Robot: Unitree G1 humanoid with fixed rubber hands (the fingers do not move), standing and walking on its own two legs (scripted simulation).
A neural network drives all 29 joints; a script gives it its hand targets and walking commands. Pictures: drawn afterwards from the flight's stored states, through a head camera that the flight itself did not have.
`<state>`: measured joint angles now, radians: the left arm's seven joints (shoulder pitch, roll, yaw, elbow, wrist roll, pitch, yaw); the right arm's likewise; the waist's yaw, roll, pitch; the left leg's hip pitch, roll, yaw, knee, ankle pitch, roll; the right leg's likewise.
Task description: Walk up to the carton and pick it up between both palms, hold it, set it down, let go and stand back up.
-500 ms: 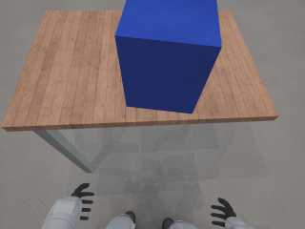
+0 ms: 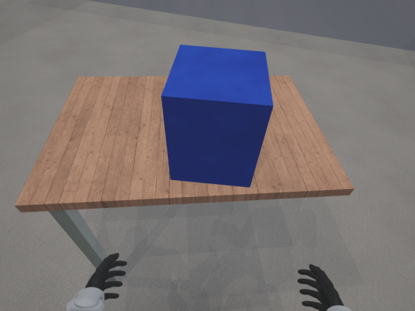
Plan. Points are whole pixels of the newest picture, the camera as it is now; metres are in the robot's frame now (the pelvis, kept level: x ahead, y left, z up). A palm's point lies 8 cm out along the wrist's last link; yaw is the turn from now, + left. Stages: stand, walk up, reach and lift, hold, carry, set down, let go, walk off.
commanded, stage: let go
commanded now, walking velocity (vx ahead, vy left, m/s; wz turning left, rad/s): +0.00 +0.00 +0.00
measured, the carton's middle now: (216, 118) +0.52 +0.01 +0.09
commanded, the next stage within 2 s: stand in 0.42 s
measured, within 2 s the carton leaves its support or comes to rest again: neither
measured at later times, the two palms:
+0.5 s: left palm (89, 296) +0.16 +0.24 -0.09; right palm out of the picture +0.14 -0.22 -0.10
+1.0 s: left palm out of the picture +0.05 +0.27 -0.14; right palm out of the picture +0.07 -0.20 -0.14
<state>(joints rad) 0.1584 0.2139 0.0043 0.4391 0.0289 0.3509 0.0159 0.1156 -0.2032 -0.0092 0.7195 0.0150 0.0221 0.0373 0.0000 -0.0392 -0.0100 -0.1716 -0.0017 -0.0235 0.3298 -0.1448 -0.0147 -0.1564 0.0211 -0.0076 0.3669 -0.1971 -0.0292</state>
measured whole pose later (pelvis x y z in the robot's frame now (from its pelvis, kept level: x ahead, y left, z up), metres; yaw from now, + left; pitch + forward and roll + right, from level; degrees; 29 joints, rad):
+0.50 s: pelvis +0.01 +0.02 -0.01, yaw -1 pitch +1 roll +0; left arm 0.24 0.21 -0.02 0.51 0.05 0.07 0.03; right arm 0.21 -0.20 -0.03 0.74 -0.04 -0.13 0.02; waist 0.00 -0.01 -0.03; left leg -0.27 -0.01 0.01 0.48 -0.24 0.02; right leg -0.25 0.01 0.02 0.49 -0.27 0.00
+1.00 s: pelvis +0.05 +0.03 -0.01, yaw +1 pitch +2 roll -1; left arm 0.40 0.18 0.01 0.91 0.02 -0.04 0.04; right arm 0.36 -0.17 -0.03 0.97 -0.03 -0.03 -0.01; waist 0.01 0.00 -0.06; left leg -0.22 -0.03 -0.02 0.51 -0.32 0.03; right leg -0.16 -0.01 -0.01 0.46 -0.33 0.01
